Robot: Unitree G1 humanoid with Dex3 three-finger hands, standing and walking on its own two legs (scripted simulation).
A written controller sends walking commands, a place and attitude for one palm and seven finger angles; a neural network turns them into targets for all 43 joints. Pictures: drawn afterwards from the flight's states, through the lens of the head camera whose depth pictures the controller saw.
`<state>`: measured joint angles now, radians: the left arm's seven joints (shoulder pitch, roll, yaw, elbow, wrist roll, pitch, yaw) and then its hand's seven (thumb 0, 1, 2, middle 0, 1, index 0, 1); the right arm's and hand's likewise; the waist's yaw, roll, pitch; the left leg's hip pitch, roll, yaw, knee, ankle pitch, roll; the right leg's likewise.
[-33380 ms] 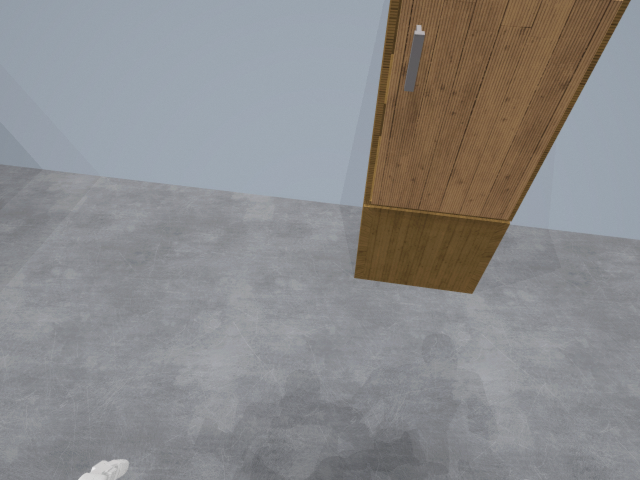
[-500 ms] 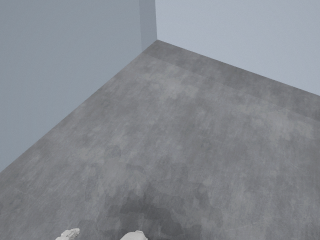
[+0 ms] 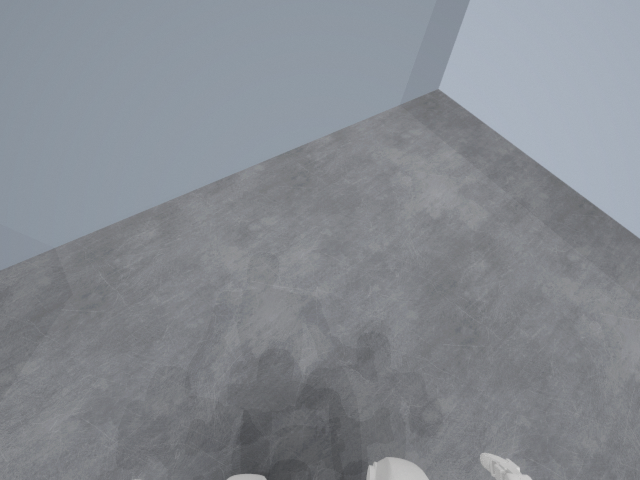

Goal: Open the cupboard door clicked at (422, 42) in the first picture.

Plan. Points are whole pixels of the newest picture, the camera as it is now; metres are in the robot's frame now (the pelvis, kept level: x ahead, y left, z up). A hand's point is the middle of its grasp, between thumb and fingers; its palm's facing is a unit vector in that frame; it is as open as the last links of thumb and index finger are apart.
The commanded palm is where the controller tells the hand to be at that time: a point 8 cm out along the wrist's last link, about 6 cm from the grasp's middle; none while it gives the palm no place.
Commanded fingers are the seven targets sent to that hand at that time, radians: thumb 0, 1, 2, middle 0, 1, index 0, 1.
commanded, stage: turn to face it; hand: left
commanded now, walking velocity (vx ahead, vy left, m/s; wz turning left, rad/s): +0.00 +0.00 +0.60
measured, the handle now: out of the picture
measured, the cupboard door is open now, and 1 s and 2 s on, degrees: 42 42 42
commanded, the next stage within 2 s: none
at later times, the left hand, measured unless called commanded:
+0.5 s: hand out of the picture +0.04 +0.15 -0.15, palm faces +0.28 -0.93 -0.25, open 7.3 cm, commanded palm none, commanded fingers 0.00 0.90 0.90 -0.20 -0.30 -0.20 -0.30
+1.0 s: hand out of the picture +0.00 +0.19 -0.15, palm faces +0.56 -0.78 -0.29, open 7.3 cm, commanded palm none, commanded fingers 0.00 0.90 0.90 -0.20 -0.30 -0.20 -0.30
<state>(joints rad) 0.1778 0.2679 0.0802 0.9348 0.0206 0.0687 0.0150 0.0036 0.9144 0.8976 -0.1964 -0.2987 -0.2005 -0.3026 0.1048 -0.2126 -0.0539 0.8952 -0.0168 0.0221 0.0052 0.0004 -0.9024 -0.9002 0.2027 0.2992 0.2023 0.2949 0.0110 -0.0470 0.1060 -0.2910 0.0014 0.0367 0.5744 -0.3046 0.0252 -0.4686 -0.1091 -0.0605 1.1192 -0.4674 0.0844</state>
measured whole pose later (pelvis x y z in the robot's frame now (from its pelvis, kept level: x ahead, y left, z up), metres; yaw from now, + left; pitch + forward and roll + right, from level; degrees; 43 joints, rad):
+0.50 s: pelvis +0.01 -0.05 +0.01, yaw +18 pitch +0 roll +2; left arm 0.19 0.17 0.03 0.89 0.03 0.01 0.02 0.00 0.91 0.90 -0.20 -0.30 -0.20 -0.30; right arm 0.15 -0.25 -0.09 0.95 -0.01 0.08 0.03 0.00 -0.90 -0.90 0.20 0.30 0.20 0.29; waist -0.03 0.00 0.12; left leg -0.46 0.03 0.04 0.99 -0.44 -0.08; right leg -0.20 -0.13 -0.19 0.51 -0.31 0.00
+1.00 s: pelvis +0.03 -0.05 +0.00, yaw +34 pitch +1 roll +0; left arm 0.14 0.24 0.07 0.88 0.01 0.04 0.01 0.00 0.91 0.90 -0.19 -0.30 -0.20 -0.30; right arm 0.17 -0.22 -0.07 0.92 -0.02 0.05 0.01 0.00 -0.90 -0.90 0.21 0.30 0.21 0.30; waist -0.02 0.02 0.09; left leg -0.32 -0.03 -0.09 0.55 -0.25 -0.01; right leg -0.34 -0.04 -0.02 0.69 -0.36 0.07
